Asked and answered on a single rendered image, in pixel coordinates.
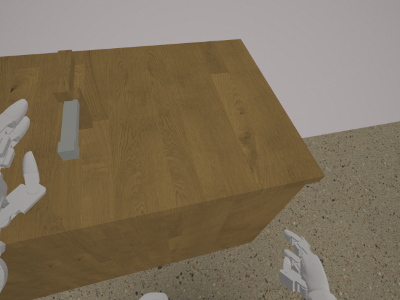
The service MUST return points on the counter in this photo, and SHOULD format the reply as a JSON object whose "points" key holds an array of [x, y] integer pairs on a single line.
{"points": [[184, 150]]}

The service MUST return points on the tap lever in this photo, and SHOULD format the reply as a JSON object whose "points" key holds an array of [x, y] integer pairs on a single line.
{"points": [[68, 146]]}

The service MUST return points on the left robot hand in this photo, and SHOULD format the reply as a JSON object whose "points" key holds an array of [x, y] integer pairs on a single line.
{"points": [[13, 126]]}

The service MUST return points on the right robot hand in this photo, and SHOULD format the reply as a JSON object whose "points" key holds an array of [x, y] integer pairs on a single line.
{"points": [[308, 274]]}

